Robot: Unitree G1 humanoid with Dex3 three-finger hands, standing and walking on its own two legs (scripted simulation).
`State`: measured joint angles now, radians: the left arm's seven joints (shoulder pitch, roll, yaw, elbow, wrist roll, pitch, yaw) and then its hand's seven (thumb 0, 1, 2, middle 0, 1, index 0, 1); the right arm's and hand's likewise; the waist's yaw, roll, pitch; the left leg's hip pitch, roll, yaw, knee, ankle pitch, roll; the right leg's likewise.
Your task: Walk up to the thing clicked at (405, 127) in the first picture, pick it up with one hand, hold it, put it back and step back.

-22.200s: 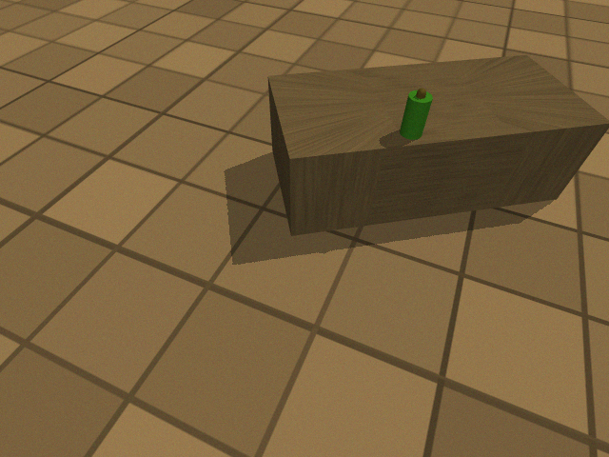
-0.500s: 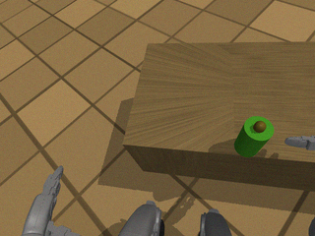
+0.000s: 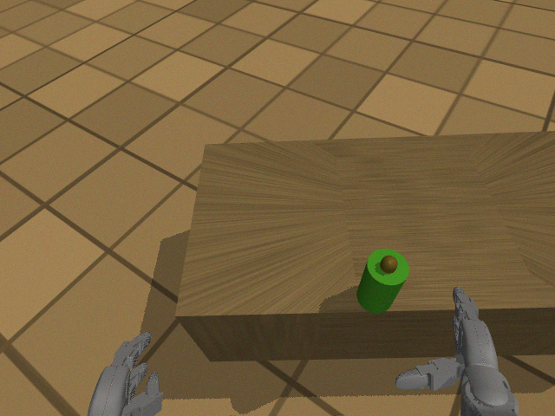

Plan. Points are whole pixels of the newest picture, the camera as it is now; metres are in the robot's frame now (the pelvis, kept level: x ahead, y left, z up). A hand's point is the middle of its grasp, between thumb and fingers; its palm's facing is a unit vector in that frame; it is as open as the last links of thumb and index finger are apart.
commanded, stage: home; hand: right
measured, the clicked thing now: (381, 279) +0.42 -0.20 -0.22
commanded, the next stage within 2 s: none
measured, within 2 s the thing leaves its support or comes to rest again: neither
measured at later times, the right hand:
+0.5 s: hand (408, 402) +0.16 -0.16 -0.06, palm faces +0.14 +0.95 -0.27, open 17.4 cm
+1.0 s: hand (409, 408) +0.16 -0.16 -0.06, palm faces +0.12 +0.95 -0.28, open 17.5 cm
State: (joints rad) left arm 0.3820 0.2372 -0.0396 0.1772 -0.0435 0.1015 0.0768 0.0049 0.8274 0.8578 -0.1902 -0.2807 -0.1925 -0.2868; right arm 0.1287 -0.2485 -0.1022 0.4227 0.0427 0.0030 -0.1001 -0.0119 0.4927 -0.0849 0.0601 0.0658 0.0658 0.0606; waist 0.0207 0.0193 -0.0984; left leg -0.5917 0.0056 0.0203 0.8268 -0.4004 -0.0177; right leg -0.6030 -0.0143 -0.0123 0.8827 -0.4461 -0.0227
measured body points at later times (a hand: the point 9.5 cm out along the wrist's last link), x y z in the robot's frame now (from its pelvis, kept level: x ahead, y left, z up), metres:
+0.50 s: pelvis -0.01 +0.03 +0.00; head +0.01 +0.03 +0.45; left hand +0.15 +0.27 -0.08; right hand +0.15 -0.21 -0.04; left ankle +0.01 +0.14 -0.70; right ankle +0.00 -0.10 -0.70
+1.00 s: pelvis -0.01 +0.02 +0.00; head +0.01 +0.03 +0.45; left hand +0.15 +0.26 -0.08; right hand +0.15 -0.21 -0.04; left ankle +0.01 +0.14 -0.70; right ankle +0.00 -0.10 -0.70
